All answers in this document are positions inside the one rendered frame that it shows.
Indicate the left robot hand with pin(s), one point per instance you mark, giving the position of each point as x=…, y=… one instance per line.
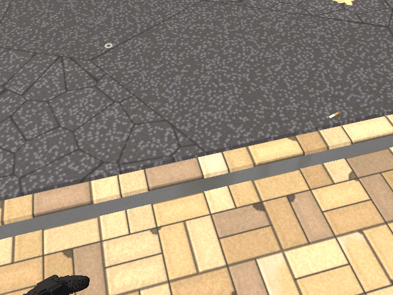
x=55, y=285

